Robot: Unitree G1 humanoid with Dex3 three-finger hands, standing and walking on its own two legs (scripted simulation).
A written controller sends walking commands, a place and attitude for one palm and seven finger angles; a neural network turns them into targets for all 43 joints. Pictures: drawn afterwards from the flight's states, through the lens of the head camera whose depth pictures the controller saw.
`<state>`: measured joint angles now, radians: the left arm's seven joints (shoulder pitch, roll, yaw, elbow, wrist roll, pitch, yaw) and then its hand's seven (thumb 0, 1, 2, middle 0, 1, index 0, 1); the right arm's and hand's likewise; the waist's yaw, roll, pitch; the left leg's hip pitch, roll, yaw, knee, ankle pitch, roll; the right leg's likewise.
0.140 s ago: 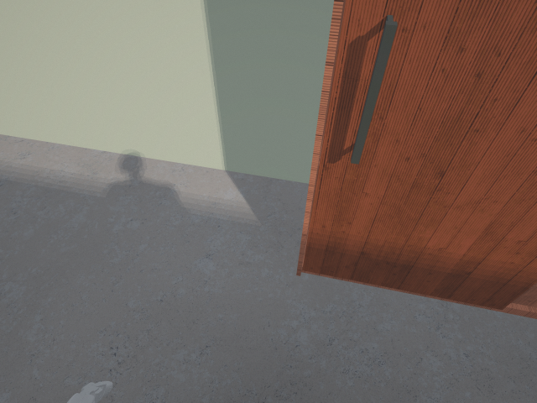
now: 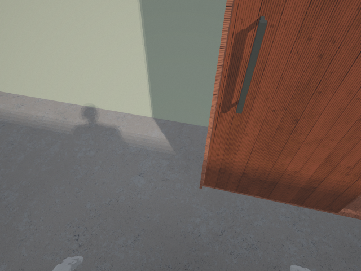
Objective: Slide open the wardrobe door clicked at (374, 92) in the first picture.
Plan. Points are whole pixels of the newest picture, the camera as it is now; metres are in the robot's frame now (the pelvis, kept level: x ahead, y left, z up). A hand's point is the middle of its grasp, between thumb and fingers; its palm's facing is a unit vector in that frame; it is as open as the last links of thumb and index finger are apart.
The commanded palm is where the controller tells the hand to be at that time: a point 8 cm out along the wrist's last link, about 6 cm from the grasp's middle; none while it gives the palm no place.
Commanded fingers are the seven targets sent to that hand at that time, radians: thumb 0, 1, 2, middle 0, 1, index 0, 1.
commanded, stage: stand and wait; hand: left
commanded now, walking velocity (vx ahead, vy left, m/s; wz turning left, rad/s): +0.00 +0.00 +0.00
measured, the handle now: (249, 70) +0.71 -0.18 +0.10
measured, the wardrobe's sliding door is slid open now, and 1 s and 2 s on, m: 0.00 0.00 0.00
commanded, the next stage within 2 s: look at it before walking up in 0.68 s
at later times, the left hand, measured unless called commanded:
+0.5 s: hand out of the picture +0.05 +0.24 -0.15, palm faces +0.00 -0.94 -0.35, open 7.4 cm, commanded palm none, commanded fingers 0.00 0.90 0.90 -0.20 -0.30 -0.20 -0.30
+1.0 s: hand out of the picture +0.04 +0.23 -0.15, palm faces -0.01 -0.94 -0.33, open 7.4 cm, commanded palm none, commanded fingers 0.00 0.90 0.90 -0.20 -0.30 -0.20 -0.30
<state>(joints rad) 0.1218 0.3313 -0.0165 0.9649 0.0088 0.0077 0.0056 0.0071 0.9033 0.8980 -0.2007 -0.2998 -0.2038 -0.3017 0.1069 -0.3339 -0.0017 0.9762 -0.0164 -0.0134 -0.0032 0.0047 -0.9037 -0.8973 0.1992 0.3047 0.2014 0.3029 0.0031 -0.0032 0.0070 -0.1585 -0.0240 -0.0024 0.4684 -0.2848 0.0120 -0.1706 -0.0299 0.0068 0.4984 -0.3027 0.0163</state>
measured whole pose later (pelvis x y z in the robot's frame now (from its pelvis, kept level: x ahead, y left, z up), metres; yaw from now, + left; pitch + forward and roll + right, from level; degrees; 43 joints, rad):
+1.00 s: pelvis -0.03 -0.01 +0.01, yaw +0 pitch -2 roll +0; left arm 0.13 0.33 0.00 1.09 0.01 0.00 0.00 0.01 0.90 0.90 -0.20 -0.30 -0.20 -0.30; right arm 0.14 -0.33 0.00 1.12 -0.01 -0.02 0.00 0.00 -0.90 -0.90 0.20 0.30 0.20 0.30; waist 0.00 0.00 0.04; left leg -0.14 0.00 -0.02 0.35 -0.18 -0.01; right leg -0.15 -0.01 -0.01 0.39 -0.20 0.00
